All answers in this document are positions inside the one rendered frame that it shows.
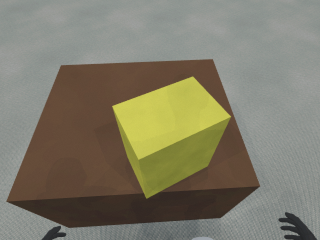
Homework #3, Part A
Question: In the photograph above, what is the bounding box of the carton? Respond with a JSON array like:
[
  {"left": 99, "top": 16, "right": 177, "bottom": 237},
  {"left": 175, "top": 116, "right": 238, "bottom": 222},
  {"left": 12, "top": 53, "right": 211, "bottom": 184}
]
[{"left": 112, "top": 76, "right": 231, "bottom": 199}]

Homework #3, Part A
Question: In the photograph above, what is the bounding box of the pedestal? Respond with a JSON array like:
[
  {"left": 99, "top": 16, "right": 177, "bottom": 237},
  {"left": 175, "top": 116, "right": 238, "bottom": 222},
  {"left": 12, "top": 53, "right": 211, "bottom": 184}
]
[{"left": 6, "top": 59, "right": 260, "bottom": 228}]

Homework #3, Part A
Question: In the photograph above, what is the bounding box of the right robot hand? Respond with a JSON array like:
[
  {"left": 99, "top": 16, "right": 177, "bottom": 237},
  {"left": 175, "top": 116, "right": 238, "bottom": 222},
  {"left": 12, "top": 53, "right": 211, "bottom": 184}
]
[{"left": 278, "top": 212, "right": 317, "bottom": 240}]

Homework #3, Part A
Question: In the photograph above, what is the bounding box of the left robot hand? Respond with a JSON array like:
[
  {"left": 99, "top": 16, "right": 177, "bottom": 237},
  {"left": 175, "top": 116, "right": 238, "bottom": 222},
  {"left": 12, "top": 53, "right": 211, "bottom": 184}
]
[{"left": 42, "top": 226, "right": 67, "bottom": 240}]

